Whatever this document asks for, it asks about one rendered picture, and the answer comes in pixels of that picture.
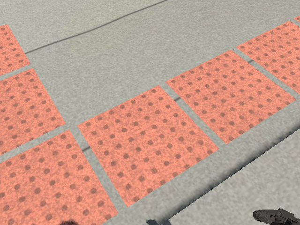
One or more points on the robot right hand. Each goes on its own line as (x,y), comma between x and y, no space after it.
(276,217)

